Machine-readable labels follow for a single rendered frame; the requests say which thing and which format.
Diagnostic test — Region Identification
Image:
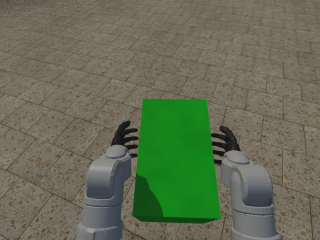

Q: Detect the left robot forearm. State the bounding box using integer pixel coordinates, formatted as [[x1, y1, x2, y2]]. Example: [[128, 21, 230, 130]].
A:
[[76, 145, 132, 240]]

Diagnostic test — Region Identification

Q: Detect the robot left hand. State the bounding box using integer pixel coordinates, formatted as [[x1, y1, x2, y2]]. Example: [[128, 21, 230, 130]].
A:
[[111, 120, 139, 158]]

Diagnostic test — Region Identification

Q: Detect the robot right hand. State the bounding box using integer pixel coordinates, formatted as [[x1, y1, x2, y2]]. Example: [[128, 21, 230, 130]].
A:
[[211, 125, 241, 165]]

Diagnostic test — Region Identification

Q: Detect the right robot forearm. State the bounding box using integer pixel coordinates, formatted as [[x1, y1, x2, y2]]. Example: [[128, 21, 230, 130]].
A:
[[220, 150, 281, 240]]

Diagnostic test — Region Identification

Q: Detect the carton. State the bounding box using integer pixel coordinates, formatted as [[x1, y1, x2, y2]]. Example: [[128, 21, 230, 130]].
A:
[[132, 99, 221, 224]]

